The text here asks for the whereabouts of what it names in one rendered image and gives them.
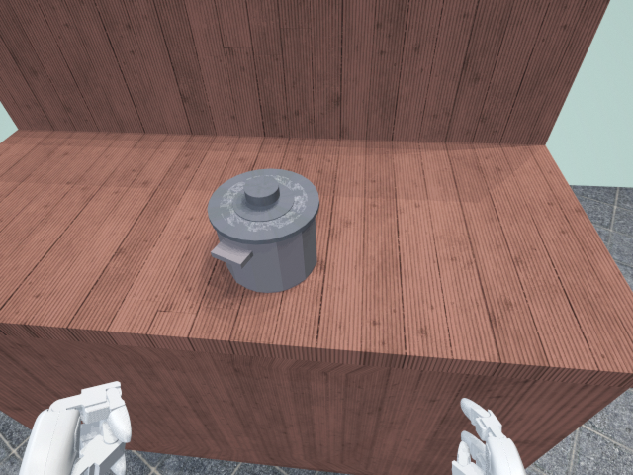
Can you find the lid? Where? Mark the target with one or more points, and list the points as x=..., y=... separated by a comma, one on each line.
x=234, y=218

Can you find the table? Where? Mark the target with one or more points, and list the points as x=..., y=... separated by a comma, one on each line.
x=453, y=258

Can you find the pot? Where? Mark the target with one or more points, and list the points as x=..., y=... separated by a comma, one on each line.
x=273, y=267

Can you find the robot left hand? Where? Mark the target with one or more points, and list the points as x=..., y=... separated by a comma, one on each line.
x=58, y=437

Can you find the robot right hand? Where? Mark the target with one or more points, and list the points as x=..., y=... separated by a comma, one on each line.
x=498, y=457

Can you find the knob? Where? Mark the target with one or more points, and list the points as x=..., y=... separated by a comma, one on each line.
x=261, y=191

